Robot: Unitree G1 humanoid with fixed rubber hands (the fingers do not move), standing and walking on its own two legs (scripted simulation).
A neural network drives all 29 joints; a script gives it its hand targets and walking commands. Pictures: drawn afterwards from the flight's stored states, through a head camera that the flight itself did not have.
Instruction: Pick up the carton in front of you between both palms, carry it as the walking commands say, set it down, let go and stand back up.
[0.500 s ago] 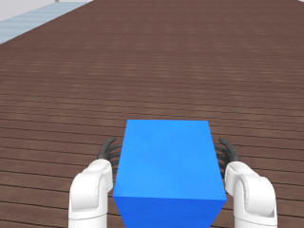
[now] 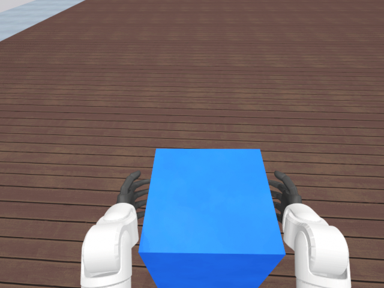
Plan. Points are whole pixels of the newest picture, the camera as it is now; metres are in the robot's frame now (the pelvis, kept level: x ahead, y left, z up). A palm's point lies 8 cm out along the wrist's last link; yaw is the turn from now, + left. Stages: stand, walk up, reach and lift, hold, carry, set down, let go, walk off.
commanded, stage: carry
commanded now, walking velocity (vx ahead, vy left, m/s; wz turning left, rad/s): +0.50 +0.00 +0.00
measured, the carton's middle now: (207, 223) +0.27 +0.00 +0.02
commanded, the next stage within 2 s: none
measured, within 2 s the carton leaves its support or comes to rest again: neither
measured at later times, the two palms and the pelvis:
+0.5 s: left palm (148, 115) +0.58 +0.16 +0.09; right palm (251, 113) +0.58 -0.14 +0.10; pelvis +0.31 +0.01 +0.00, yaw +0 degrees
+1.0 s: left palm (160, 103) +0.69 +0.14 +0.06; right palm (249, 104) +0.68 -0.16 +0.06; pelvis +0.42 +0.00 +0.00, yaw -1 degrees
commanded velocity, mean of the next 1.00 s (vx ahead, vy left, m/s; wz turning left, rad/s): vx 0.08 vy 0.00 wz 0.00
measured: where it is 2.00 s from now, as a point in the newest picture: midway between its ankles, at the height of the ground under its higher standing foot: outside the picture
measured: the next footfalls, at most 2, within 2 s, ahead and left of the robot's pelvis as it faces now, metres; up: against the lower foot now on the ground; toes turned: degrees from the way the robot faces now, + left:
right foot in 0.04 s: +0.20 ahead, -0.11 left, +0.00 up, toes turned -11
left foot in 0.46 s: +0.46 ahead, +0.11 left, +0.00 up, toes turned -16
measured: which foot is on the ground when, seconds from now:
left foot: down 0.00-0.06, up 0.08-0.44, down 0.46-1.00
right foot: up 0.00-0.02, down 0.04-0.46, up 0.48-0.62, down 0.64-1.00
